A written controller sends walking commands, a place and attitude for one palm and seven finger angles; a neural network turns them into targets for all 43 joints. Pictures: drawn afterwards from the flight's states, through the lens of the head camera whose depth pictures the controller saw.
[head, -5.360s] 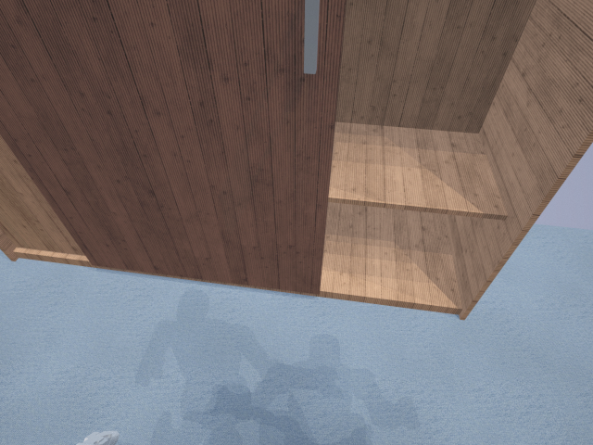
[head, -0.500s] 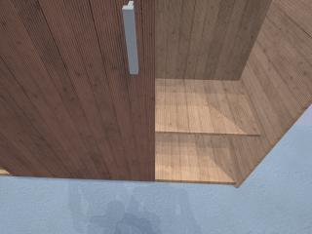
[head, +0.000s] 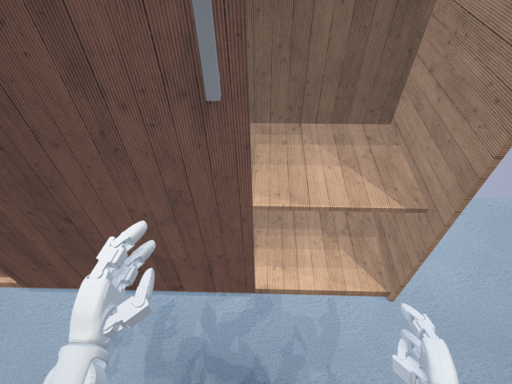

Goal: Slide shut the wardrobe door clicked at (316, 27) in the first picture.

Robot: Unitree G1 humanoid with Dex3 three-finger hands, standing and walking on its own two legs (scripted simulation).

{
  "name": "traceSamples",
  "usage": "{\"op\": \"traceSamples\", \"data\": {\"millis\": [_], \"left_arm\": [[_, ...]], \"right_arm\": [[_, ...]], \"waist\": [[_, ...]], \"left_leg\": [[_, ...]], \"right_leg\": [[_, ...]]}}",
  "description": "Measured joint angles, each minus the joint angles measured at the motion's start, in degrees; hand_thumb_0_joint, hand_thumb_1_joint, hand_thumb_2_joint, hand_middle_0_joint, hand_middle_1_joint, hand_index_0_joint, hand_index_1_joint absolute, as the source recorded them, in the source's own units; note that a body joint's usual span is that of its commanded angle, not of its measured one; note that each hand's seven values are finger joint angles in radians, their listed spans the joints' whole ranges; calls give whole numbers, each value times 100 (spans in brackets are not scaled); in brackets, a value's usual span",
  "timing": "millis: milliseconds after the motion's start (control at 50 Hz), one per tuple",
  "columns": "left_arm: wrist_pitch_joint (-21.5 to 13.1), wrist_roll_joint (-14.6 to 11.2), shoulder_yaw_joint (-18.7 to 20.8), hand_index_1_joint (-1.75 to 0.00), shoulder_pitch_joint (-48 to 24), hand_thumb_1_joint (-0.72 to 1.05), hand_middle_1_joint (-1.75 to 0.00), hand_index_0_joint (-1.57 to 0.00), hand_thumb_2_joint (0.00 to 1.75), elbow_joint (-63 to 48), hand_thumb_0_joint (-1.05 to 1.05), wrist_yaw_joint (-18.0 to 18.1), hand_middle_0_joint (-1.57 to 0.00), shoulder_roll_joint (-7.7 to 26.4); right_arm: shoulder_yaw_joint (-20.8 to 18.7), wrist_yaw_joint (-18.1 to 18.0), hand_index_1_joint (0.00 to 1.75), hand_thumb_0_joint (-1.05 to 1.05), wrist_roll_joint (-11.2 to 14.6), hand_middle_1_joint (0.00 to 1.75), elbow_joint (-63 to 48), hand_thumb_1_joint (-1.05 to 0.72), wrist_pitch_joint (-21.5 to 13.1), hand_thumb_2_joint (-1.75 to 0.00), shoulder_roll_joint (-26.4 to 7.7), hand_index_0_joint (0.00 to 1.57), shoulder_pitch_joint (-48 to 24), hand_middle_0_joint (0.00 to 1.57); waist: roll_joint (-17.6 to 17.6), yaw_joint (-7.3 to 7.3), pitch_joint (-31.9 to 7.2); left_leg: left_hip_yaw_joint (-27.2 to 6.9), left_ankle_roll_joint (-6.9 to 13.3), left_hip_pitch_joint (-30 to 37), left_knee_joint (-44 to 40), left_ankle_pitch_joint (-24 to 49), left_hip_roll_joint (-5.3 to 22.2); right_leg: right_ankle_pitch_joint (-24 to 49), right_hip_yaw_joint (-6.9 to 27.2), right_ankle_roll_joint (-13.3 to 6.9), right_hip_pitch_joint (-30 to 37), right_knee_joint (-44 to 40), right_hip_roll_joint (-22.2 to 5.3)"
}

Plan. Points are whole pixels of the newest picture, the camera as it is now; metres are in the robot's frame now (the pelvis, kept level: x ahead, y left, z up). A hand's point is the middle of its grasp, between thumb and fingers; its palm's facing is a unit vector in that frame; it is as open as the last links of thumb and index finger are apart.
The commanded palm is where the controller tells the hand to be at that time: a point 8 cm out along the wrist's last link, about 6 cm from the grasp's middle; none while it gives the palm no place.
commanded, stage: raise the hand with hooked fingers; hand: left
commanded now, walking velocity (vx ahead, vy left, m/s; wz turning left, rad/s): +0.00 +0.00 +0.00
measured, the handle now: (209, 42) +0.55 +0.09 +0.28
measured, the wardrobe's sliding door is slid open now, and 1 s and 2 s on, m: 0.54 0.54 0.54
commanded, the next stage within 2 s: move the hooked fingers beside the handle in 1.80 s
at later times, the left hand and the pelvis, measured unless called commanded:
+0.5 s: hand (80, 287) +0.22 +0.22 +0.12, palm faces +0.01 -1.00 -0.09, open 10.8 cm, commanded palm +0.18 +0.27 +0.14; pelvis -0.02 +0.00 +0.01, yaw +1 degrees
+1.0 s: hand out of the picture +0.23 +0.28 +0.23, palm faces +0.09 -0.99 -0.14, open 13.6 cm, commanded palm +0.20 +0.32 +0.24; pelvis -0.01 +0.01 +0.03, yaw +2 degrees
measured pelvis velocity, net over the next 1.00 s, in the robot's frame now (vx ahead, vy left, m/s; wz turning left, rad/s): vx -0.01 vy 0.01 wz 0.04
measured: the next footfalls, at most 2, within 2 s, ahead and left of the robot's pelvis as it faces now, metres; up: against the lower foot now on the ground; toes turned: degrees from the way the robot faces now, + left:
none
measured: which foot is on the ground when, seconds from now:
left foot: down 0.00-1.00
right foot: down 0.00-1.00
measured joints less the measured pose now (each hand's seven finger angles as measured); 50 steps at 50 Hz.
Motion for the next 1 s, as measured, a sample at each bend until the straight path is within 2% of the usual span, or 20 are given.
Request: {"op": "traceSamples", "data": {"millis": [20, 60, 100, 140, 200, 260, 300, 380, 440, 520, 620, 800, 900, 1000], "left_arm": [[-28, -27, 8, -42, 55, 74, -42, -21, 82, -19, 1, -252, -21, 18], [177, -82, 16, -45, 271, 69, -44, -22, 81, -112, 0, -509, -21, 70], [457, -134, 54, -48, 535, 64, -47, -23, 79, -240, 0, -470, -22, 115], [594, -129, 137, -51, 751, 59, -50, -23, 77, -390, 1, -264, -23, 148], [499, -123, 245, -55, 762, 51, -55, -24, 74, -640, 1, -28, -23, 253], [361, -204, 292, -59, 401, 44, -59, -24, 71, -743, 1, -139, -23, 387], [470, -260, 300, -62, 64, 39, -62, -24, 69, -719, 1, -331, -23, 500], [1068, -391, 419, -68, -436, 30, -68, -25, 65, -548, 1, -637, -24, 753], [1508, -529, 663, -73, -563, 23, -73, -25, 62, -469, 0, -654, -25, 889], [1766, -646, 983, -79, -548, 14, -79, -26, 58, -650, 0, -550, -26, 942], [1908, -680, 1111, -86, -540, 2, -86, -27, 53, -994, 0, -563, -26, 934], [2548, -626, 1335, -100, -1186, -19, -100, -28, 44, -1055, -1, -614, -28, 1189], [2903, -688, 1556, -108, -1621, -31, -107, -29, 39, -1041, -1, -783, -29, 1392], [3453, -669, 1721, -114, -2139, -41, -114, -30, 35, -868, -1, -932, -30, 1600]], "right_arm": [[-9, 20, 30, 1, 21, 30, -189, -91, 51, -90, -8, 20, -73, 20], [-9, -5, 30, 1, 57, 30, -545, -91, 175, -90, -29, 20, -156, 20], [10, -66, 30, 1, 78, 30, -823, -91, 270, -90, -45, 20, -168, 20], [48, -126, 30, 1, 70, 30, -981, -91, 296, -90, -39, 20, -123, 20], [184, -188, 30, 1, 44, 30, -983, -90, 229, -90, -12, 19, -3, 20], [405, -226, 30, 1, 71, 30, -754, -90, 140, -90, 46, 20, 85, 20], [553, -246, 30, 1, 108, 30, -565, -90, 118, -90, 110, 20, 141, 20], [758, -281, 30, 1, 158, 30, -281, -90, 92, -90, 258, 20, 312, 20], [810, -283, 30, 1, 171, 30, -189, -90, 33, -90, 296, 20, 485, 20], [755, -256, 30, 1, 182, 30, -118, -90, -134, -90, 196, 20, 697, 20], [620, -267, 30, 1, 226, 30, 3, -90, -341, -90, -25, 20, 765, 20], [604, -421, 30, 2, 296, 30, 15, -90, -465, -90, -136, 20, 367, 20], [730, -403, 30, 1, 315, 30, -75, -90, -409, -90, -53, 20, 136, 20], [874, -378, 30, 1, 359, 30, -153, -90, -222, -90, 12, 20, -27, 20]], "waist": [[-45, 28, -10], [-102, 94, 3], [-112, 170, 40], [-94, 251, 83], [-41, 358, 183], [51, 412, 306], [121, 411, 370], [224, 311, 395], [257, 198, 374], [269, 149, 377], [269, 222, 402], [223, 392, 536], [240, 480, 514], [302, 554, 531]], "left_leg": [[12, -22, -98, 137, -44, 16], [4, -17, -195, 327, -122, 36], [-54, -27, -225, 439, -160, 54], [-145, -29, -232, 505, -174, 75], [-326, -41, -241, 575, -160, 92], [-467, -54, -193, 570, -111, 104], [-502, -55, -99, 483, -52, 114], [-412, -35, 200, 119, 111, 128], [-299, -7, 428, -189, 230, 126], [-194, 28, 695, -506, 340, 108], [-155, 80, 976, -781, 434, 55], [-198, 122, 1488, -1228, 629, -32], [-215, 124, 1710, -1444, 718, -55], [-257, 120, 1827, -1579, 788, -72]], "right_leg": [[-53, 13, -16, -105, 143, 9], [-123, 6, -38, -195, 322, 24], [-151, -51, -48, -179, 376, 41], [-144, -140, -55, -116, 350, 66], [-102, -318, -72, 9, 261, 97], [-22, -455, -87, 162, 119, 128], [60, -487, -88, 287, -23, 147], [257, -397, -53, 543, -380, 165], [390, -286, -22, 706, -635, 163], [518, -183, 15, 923, -914, 150], [625, -146, 69, 1202, -1192, 108], [808, -192, 110, 1745, -1654, 46], [890, -209, 114, 1974, -1869, 34], [949, -250, 110, 2109, -2012, 27]]}}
